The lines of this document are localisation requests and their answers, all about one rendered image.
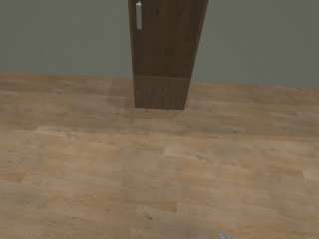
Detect handle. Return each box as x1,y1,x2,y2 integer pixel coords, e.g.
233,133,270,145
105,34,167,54
136,1,142,29

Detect cupboard door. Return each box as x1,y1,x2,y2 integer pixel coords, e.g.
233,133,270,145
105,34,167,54
131,0,205,78

